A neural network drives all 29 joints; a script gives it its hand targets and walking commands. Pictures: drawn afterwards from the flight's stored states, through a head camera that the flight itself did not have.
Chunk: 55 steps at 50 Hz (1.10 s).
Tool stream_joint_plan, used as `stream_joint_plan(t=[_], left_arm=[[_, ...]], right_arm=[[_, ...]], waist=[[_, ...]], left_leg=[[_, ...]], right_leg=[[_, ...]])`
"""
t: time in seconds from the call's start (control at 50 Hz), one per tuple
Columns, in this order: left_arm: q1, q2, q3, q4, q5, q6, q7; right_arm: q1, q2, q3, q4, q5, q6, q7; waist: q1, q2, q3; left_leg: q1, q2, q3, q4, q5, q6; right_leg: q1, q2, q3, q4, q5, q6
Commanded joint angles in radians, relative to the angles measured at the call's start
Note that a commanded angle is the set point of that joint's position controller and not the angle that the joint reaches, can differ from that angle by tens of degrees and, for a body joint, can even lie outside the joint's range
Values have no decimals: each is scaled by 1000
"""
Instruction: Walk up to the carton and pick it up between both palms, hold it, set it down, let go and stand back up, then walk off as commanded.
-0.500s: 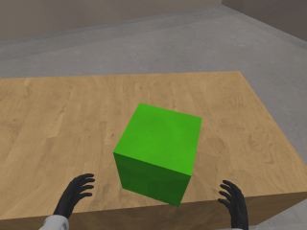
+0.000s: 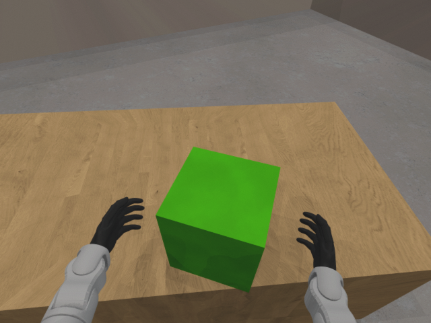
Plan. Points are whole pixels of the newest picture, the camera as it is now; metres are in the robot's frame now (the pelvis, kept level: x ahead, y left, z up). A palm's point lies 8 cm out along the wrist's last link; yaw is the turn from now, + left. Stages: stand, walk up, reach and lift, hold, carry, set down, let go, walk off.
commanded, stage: reach and lift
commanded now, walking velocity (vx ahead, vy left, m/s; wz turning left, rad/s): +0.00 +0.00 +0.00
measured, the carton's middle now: (221, 220) +0.37 +0.01 -0.08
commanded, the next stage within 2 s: none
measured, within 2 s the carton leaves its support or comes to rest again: neither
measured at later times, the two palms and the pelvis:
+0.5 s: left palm (115, 198) +0.34 +0.22 +0.05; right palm (314, 209) +0.32 -0.17 +0.05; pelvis +0.00 -0.01 +0.00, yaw +0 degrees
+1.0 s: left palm (125, 171) +0.40 +0.21 +0.07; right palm (304, 189) +0.36 -0.15 +0.06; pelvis -0.01 +0.00 +0.00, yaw +0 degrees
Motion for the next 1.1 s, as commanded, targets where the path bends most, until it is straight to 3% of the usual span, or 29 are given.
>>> stream_joint_plan(t=[0.0, 0.2, 0.32, 0.46, 0.68, 0.88, 1.08], left_arm=[[-378, 149, 82, -122, -82, -9, 4], [-485, 141, 110, -43, -60, 49, -16], [-612, 143, 101, 2, -65, 50, -11], [-760, 142, 82, 93, -63, 39, -1], [-967, 132, 66, 268, -52, 27, 17], [-1067, 96, 45, 462, -35, -13, 33], [-1116, 44, 6, 623, -23, -156, 55]], right_arm=[[-263, -99, 9, -251, 101, -28, -33], [-387, -112, 16, -185, 132, 0, -56], [-513, -123, -1, -133, 132, 25, -56], [-649, -141, -39, -2, 120, 60, -52], [-895, -171, -80, 175, 119, 45, -60], [-1012, -171, -67, 371, 136, 11, -46], [-1056, -146, -77, 556, 111, -109, -15]], waist=[[-24, 97, -222], [-50, 61, -295], [-69, 54, -326], [-115, 54, -376], [-168, 39, -492], [-166, 47, -529], [-173, 88, -589]], left_leg=[[-19, 13, -8, -99, 326, -72], [27, -4, -5, -67, 460, -74], [-7, -7, -11, -74, 412, -65], [-37, -3, -20, -73, 379, -64], [-64, -7, -25, -34, 450, -71], [-83, -3, -34, -1, 490, -78], [-125, 15, -56, 89, 503, -103]], right_leg=[[30, -7, -112, -52, 244, -54], [63, -3, -118, -48, 437, -31], [47, -2, -123, -44, 412, -33], [25, 3, -135, -41, 379, -37], [14, 12, -157, -19, 443, -35], [-44, 19, -169, -3, 423, -45], [-243, 26, -189, 43, 274, -61]])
